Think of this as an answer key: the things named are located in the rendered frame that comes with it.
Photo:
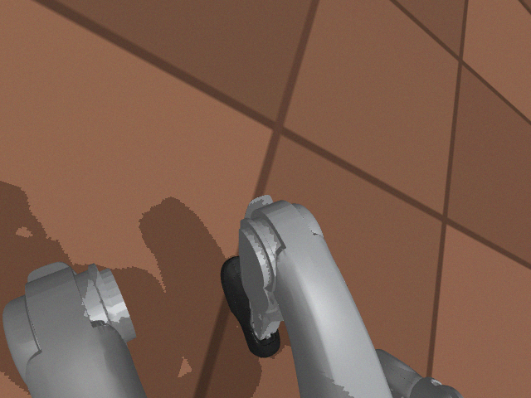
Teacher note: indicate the right robot foot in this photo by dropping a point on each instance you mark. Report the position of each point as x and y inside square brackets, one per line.
[239, 306]

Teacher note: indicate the right robot hand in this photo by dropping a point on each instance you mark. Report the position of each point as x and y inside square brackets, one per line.
[400, 377]

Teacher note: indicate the right robot arm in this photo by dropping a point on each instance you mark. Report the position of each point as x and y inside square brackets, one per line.
[429, 387]

